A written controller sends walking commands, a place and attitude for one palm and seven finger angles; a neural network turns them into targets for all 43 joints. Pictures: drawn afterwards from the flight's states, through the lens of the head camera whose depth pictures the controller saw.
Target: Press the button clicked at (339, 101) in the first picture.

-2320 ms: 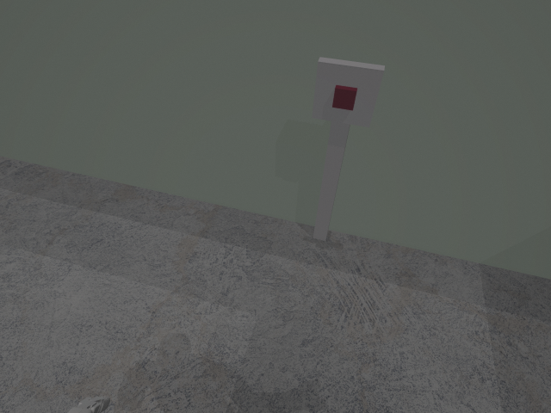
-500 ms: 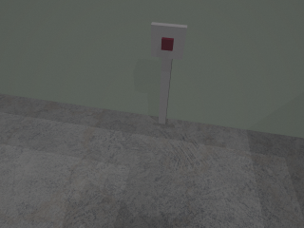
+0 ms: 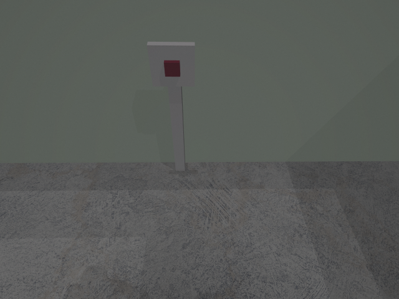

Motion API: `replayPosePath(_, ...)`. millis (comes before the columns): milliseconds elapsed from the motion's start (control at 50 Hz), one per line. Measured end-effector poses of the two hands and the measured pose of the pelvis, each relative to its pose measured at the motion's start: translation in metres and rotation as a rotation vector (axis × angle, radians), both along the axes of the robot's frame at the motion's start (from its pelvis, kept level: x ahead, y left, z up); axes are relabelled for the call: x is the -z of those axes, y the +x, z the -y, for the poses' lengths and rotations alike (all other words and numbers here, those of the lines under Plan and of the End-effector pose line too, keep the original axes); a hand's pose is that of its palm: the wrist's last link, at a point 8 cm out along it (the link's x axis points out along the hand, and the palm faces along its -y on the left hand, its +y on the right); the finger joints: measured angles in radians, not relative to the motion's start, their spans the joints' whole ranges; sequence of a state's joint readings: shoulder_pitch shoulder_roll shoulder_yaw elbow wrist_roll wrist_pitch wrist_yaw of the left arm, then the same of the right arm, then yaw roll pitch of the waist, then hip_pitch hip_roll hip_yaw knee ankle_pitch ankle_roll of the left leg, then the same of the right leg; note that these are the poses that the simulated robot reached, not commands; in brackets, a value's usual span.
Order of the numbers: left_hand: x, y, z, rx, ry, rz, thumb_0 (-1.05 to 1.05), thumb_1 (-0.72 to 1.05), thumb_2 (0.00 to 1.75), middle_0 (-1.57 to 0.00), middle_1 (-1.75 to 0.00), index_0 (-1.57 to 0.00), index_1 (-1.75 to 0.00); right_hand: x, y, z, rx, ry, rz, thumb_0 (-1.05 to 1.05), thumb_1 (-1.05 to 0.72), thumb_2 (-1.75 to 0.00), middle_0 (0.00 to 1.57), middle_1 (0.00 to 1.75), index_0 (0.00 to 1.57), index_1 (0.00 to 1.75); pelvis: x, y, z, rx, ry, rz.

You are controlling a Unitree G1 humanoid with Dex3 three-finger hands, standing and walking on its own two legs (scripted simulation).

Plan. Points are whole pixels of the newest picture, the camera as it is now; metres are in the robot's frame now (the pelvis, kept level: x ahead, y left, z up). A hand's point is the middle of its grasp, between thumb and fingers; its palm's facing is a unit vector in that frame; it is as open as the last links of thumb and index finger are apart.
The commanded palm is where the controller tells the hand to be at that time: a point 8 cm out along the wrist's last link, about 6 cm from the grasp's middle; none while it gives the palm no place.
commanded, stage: walk to a spot facing it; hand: left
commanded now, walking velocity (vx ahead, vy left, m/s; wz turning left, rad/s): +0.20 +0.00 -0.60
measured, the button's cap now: (172, 68) +0.92 +0.23 -0.03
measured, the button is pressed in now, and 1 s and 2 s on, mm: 0 0 0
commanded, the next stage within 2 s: turn to face it in 0.42 s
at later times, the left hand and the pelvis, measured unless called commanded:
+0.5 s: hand (156, 246) +0.27 +0.15 -0.17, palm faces -0.38 -0.90 -0.21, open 7.4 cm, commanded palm none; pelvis +0.08 +0.01 -0.02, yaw -21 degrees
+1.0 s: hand (148, 254) +0.25 +0.17 -0.18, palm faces -0.19 -0.97 -0.16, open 7.4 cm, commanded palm none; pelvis +0.13 +0.01 -0.01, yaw -13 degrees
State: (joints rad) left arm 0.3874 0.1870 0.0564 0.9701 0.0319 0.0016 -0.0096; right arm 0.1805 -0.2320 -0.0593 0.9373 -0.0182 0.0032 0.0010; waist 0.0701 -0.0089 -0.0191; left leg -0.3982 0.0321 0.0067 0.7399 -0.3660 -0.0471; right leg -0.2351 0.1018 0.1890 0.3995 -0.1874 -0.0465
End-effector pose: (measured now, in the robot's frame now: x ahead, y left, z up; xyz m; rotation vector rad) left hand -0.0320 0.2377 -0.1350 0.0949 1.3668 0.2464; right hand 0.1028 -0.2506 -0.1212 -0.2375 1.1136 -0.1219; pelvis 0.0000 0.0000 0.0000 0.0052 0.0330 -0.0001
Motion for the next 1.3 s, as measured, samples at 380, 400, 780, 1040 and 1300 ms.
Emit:
replayPosePath(380,0.005,0.238,-0.028,0.384,-0.014,0.166,0.01,0.92,0.90,-0.19,-0.30,-0.19,-0.29,0.008,-0.108,-0.059,0.378,0.017,-0.212,0.00,-0.90,-0.90,0.20,0.30,0.20,0.30,0.004,0.062,-0.033,0.269,-0.035,0.045)
replayPosePath(400,0.005,0.251,-0.019,0.412,-0.019,0.171,0.01,0.92,0.90,-0.19,-0.30,-0.19,-0.29,0.010,-0.117,-0.060,0.405,0.025,-0.236,0.00,-0.90,-0.90,0.20,0.30,0.20,0.30,0.005,0.065,-0.031,0.283,-0.034,0.044)
replayPosePath(780,0.016,0.341,0.085,0.563,-0.098,0.277,0.01,0.91,0.90,-0.20,-0.30,-0.20,-0.30,0.030,-0.085,-0.038,0.529,0.062,-0.241,0.00,-0.91,-0.90,0.19,0.30,0.20,0.29,0.019,0.116,-0.001,0.329,-0.058,0.039)
replayPosePath(1040,0.016,0.276,0.006,0.308,-0.023,0.092,0.01,0.91,0.90,-0.20,-0.30,-0.20,-0.30,0.011,-0.015,-0.040,0.350,0.046,-0.235,0.01,-0.92,-0.90,0.20,0.30,0.20,0.30,0.003,0.133,-0.009,0.202,-0.047,-0.009)
replayPosePath(1300,-0.004,0.238,0.017,0.186,0.102,0.170,0.01,0.91,0.90,-0.20,-0.30,-0.19,-0.29,0.033,0.036,0.047,0.184,0.016,-0.160,0.00,-0.91,-0.90,0.20,0.30,0.20,0.30,0.015,0.114,0.032,0.050,-0.008,0.009)
